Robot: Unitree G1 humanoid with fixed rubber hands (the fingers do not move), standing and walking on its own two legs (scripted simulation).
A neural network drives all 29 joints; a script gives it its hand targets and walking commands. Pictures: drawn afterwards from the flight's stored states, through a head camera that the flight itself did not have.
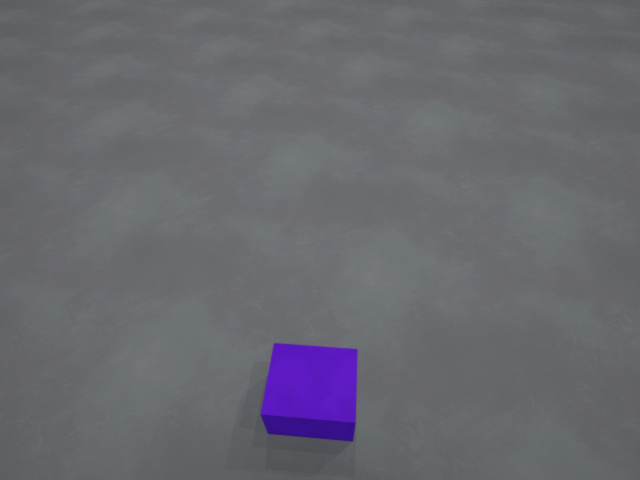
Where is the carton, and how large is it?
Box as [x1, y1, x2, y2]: [261, 343, 357, 441]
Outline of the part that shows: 274,343 261,409 261,416 268,433 352,441 355,422 357,349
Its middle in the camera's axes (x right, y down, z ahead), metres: -0.03 +0.45 +1.16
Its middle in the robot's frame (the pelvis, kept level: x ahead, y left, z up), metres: +0.51 +0.07 -0.69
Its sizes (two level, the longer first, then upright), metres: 0.257 0.213 0.168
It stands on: the floor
